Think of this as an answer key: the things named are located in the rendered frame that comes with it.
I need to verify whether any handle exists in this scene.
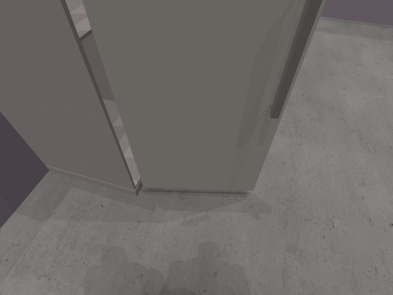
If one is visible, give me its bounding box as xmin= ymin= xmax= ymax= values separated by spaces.
xmin=270 ymin=0 xmax=322 ymax=119

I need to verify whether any fridge door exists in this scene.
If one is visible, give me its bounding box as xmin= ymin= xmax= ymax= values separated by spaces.
xmin=82 ymin=0 xmax=326 ymax=191

